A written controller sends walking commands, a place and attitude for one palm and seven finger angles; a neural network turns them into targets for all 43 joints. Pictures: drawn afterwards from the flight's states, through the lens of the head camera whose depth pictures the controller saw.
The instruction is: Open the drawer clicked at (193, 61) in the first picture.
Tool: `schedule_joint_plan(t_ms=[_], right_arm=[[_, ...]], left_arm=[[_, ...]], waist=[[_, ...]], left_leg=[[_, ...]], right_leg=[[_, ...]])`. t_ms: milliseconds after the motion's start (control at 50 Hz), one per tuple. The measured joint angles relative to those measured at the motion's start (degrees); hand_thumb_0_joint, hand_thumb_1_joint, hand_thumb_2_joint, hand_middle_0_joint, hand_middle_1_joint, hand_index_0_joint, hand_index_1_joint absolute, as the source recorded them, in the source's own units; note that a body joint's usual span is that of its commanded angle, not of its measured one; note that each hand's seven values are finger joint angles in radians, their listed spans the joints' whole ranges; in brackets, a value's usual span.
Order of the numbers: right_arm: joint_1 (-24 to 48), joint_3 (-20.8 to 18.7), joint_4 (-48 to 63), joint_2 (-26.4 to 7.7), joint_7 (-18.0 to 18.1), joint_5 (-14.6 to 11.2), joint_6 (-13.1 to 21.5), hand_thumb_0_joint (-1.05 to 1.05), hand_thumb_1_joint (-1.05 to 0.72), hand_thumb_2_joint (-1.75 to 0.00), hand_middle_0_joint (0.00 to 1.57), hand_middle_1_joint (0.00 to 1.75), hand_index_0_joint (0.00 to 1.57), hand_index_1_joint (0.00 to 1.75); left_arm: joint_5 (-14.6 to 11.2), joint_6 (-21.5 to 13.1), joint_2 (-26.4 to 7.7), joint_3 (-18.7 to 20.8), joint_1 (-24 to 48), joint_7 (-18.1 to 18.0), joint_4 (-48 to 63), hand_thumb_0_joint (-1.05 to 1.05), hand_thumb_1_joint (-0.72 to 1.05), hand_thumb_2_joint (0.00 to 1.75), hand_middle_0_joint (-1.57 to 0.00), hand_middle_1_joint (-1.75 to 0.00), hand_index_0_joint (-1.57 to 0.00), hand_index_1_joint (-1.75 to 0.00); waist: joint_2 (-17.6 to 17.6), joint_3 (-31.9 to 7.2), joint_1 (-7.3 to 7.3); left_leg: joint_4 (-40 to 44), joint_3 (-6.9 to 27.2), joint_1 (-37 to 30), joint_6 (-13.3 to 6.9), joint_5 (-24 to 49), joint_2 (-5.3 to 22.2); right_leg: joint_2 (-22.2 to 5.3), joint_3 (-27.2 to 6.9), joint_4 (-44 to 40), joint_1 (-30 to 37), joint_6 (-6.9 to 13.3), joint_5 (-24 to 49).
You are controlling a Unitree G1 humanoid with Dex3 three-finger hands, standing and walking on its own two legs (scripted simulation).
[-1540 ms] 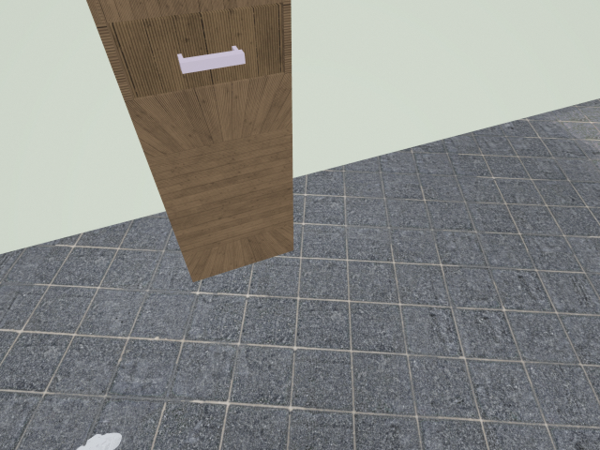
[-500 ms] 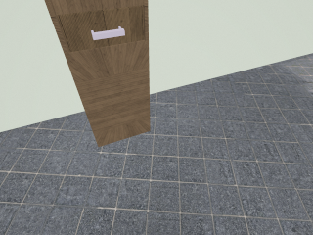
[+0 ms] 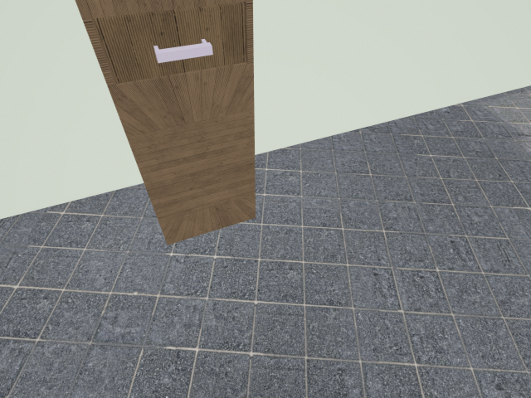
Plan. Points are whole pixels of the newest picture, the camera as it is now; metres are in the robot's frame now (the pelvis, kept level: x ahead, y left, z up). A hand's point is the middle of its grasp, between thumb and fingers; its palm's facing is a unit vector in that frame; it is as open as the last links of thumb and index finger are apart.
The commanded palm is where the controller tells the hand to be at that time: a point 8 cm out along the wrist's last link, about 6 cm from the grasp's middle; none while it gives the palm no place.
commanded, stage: walk to a spot facing it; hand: left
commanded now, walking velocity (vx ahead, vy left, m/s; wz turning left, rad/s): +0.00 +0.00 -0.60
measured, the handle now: (182, 49) +0.93 +0.29 +0.10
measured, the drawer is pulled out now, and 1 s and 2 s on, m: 0.00 0.00 0.00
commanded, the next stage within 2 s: none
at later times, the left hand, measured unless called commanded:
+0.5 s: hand out of the picture +0.06 +0.16 -0.18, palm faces -0.15 -0.95 -0.27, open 7.4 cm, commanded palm none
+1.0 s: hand (159, 383) +0.18 +0.21 -0.19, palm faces -0.37 -0.91 -0.19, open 7.4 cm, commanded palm none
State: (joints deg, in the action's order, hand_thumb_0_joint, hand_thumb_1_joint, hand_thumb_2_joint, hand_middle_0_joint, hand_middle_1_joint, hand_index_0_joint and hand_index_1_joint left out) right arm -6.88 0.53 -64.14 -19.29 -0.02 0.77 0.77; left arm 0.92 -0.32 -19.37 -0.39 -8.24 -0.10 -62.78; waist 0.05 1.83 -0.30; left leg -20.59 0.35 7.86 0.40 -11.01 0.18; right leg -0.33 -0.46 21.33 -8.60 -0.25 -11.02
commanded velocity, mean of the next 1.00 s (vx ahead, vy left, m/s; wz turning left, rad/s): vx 0.18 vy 0.00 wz -0.60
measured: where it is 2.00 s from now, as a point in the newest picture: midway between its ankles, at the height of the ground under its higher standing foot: (282, 374)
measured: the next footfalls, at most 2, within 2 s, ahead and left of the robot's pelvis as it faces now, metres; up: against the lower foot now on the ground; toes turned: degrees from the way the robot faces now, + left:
left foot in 0.92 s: +0.16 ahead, +0.09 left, +0.00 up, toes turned -24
right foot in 1.48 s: +0.27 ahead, -0.14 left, +0.00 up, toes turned -53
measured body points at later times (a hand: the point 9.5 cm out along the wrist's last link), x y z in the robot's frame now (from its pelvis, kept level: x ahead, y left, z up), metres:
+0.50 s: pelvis -0.01 -0.03 -0.02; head +0.02 -0.06 +0.43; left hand +0.07 +0.21 -0.16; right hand +0.02 -0.29 -0.18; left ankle -0.01 +0.12 -0.69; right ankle -0.01 -0.11 -0.75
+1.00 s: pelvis +0.10 +0.02 -0.01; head +0.11 +0.05 +0.44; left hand +0.20 +0.26 -0.17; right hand +0.09 -0.25 -0.12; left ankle +0.13 +0.10 -0.75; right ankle +0.00 -0.09 -0.71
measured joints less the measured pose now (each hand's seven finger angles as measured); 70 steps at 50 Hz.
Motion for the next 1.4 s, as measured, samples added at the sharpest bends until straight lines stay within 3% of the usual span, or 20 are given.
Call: schedule_joint_plan(t_ms=[120,280,340,380,420,460,500,560,680,800,920,940,1000,1060,1160,1280,1400], right_arm=[[0.56,-0.34,1.02,0.47,0.57,0.14,-0.31,0.0,-0.91,-0.9,0.21,0.3,0.2,0.3],[-0.19,-1.32,5.68,4.54,1.13,0.28,-1.71,0.0,-0.91,-0.9,0.2,0.3,0.2,0.3],[-0.65,-1.78,6.6,5.7,0.97,0.36,-1.99,0.0,-0.91,-0.9,0.21,0.3,0.2,0.3],[-1.09,-2.15,7.1,5.91,0.89,0.47,-2.28,0.0,-0.9,-0.9,0.21,0.3,0.2,0.3],[-1.33,-2.71,7.54,5.63,0.89,0.36,-2.95,0.0,-0.9,-0.9,0.21,0.3,0.2,0.3],[-1.41,-3.08,7.7,5.55,0.97,0.24,-3.88,0.0,-0.91,-0.9,0.21,0.3,0.2,0.3],[-1.51,-3.2,7.61,5.55,0.62,0.36,-4.19,0.0,-0.91,-0.9,0.2,0.3,0.2,0.3],[-1.77,-3.33,8.04,5.48,-0.04,0.8,-3.68,0.01,-0.91,-0.9,0.2,0.3,0.2,0.3],[-2.28,-4.07,8.96,4.54,-0.3,1.18,-2.38,0.01,-0.91,-0.9,0.2,0.3,0.2,0.3],[-1.93,-4.2,10.0,4.46,-0.15,0.89,-1.58,0.01,-0.91,-0.9,0.2,0.3,0.19,0.3],[-1.79,-3.09,12.09,6.14,0.05,0.09,0.57,0.01,-0.91,-0.9,0.2,0.3,0.19,0.3],[-1.81,-2.82,12.32,6.65,0.26,0.15,1.34,0.01,-0.91,-0.9,0.2,0.3,0.2,0.3],[-3.53,-1.82,12.84,8.37,0.35,0.55,2.14,0.0,-0.91,-0.9,0.2,0.3,0.2,0.3],[-7.39,-1.23,11.95,9.71,0.79,0.67,2.68,0.0,-0.91,-0.9,0.2,0.3,0.2,0.3],[-13.42,-0.8,8.22,10.91,1.83,0.33,3.13,0.0,-0.91,-0.9,0.2,0.3,0.2,0.3],[-18.61,-0.6,4.27,11.89,2.69,0.41,2.35,0.0,-0.91,-0.9,0.2,0.3,0.2,0.3],[-20.72,-0.94,2.59,12.73,2.69,0.78,1.3,0.0,-0.91,-0.9,0.2,0.3,0.2,0.3]], left_arm=[[-0.03,0.82,0.29,0.46,-0.31,-0.36,1.06,0.01,0.9,0.9,-0.2,-0.3,-0.2,-0.3],[0.24,3.35,2.94,1.41,-2.65,0.18,4.81,0.01,0.9,0.9,-0.2,-0.3,-0.2,-0.3],[0.29,3.84,4.14,1.97,-3.56,0.62,6.23,0.01,0.9,0.9,-0.2,-0.3,-0.2,-0.3],[0.33,3.82,5.18,2.27,-4.57,0.93,7.08,0.01,0.9,0.9,-0.2,-0.3,-0.2,-0.3],[0.73,3.05,6.34,2.46,-5.36,0.94,7.81,0.01,0.9,0.9,-0.2,-0.3,-0.2,-0.3],[0.61,2.48,7.39,2.4,-5.82,0.43,8.33,0.01,0.9,0.9,-0.2,-0.3,-0.2,-0.3],[0.34,2.27,8.21,2.55,-6.68,0.12,8.62,0.01,0.9,0.9,-0.2,-0.3,-0.2,-0.3],[0.1,1.58,8.85,2.61,-8.45,0.21,8.43,0.01,0.9,0.9,-0.2,-0.3,-0.2,-0.3],[0.26,-0.15,9.22,2.98,-11.78,0.64,7.53,0.01,0.9,0.9,-0.2,-0.3,-0.2,-0.3],[0.75,-0.58,8.69,3.46,-13.53,0.59,7.04,0.01,0.9,0.9,-0.2,-0.3,-0.2,-0.3],[0.7,0.24,7.04,4.35,-14.3,0.47,7.25,0.01,0.9,0.9,-0.2,-0.3,-0.2,-0.3],[0.47,0.53,6.55,4.65,-14.23,0.54,7.11,0.01,0.9,0.9,-0.2,-0.3,-0.2,-0.3],[0.71,1.59,5.35,5.61,-13.08,0.92,5.92,0.01,0.9,0.9,-0.2,-0.3,-0.2,-0.3],[1.35,1.85,3.99,6.45,-10.94,1.84,6.32,0.01,0.91,0.9,-0.19,-0.3,-0.2,-0.3],[1.46,1.91,3.29,6.97,-7.11,2.0,8.5,0.01,0.91,0.9,-0.19,-0.3,-0.2,-0.3],[1.23,3.31,5.02,6.49,-3.29,1.86,8.96,0.01,0.91,0.9,-0.19,-0.3,-0.19,-0.3],[1.08,3.58,7.72,4.89,1.04,1.97,9.03,0.01,0.91,0.9,-0.19,-0.3,-0.19,-0.3]], waist=[[-0.01,0.09,-0.6],[1.15,1.7,-0.77],[1.37,2.93,-1.36],[0.5,3.28,-1.65],[-1.39,3.37,-1.4],[-2.13,3.63,-1.17],[-2.15,3.39,-1.63],[-1.54,2.3,-1.89],[-0.92,-0.65,-2.07],[-0.49,-2.39,-3.0],[1.04,-3.26,-3.84],[1.67,-3.23,-3.44],[2.72,-3.31,-2.51],[2.83,-3.37,-1.42],[2.9,-1.95,-0.91],[2.48,0.53,0.42],[1.81,4.36,2.35]], left_leg=[[-1.47,-1.25,0.71,0.14,-1.01,0.47],[-8.66,-5.73,4.3,0.38,-5.05,1.72],[-11.74,-8.04,4.85,0.72,-6.86,2.57],[-14.72,-9.22,5.51,1.39,-8.62,3.85],[-22.17,-7.88,8.88,2.04,-12.94,5.31],[-32.72,-3.84,13.42,1.93,-16.52,3.74],[-39.46,-2.09,16.5,1.89,-14.48,2.87],[-42.43,-1.3,18.89,2.41,-9.42,2.75],[-39.41,-0.2,19.73,3.32,-5.9,3.35],[-29.34,0.08,17.9,3.38,-7.61,3.03],[-10.84,-0.75,10.16,2.0,-6.9,0.82],[-9.78,-1.56,9.26,0.6,-4.98,0.51],[-10.63,-4.87,6.25,-2.73,-6.72,0.94],[-5.77,-6.66,1.16,-3.12,-6.43,1.72],[-0.67,-10.21,-4.97,-3.32,-6.88,2.03],[-0.07,-14.92,-8.84,-3.47,-10.61,1.67],[-3.83,-19.39,-10.55,-2.76,-15.71,1.78]], right_leg=[[0.49,-1.23,1.63,-1.35,0.03,-0.54],[2.02,-5.28,11.91,-8.27,0.28,-4.08],[1.26,-2.62,19.9,-11.29,-0.29,-9.33],[0.73,-0.53,20.68,-10.92,-0.36,-10.61],[2.02,0.45,20.46,-11.29,1.94,-8.76],[2.71,0.74,19.69,-11.21,3.73,-8.85],[3.42,0.01,15.78,-9.98,4.27,-6.87],[4.25,-1.9,9.12,-8.02,4.43,-3.09],[5.29,-5.82,1.47,-5.45,4.2,0.61],[5.85,-9.32,-0.35,-3.49,3.17,0.12],[6.39,-13.19,4.85,-3.3,0.69,-4.8],[6.26,-13.14,8.95,-4.64,1.22,-7.81],[4.68,-6.85,27.26,-11.77,0.62,-14.12],[2.13,-1.67,39.78,-18.46,-0.29,-8.61],[-0.67,-0.25,48.29,-26.77,-1.35,-0.46],[-1.31,2.47,45.98,-30.16,-1.75,2.55],[0.86,9.26,27.97,-23.77,0.34,-1.57]])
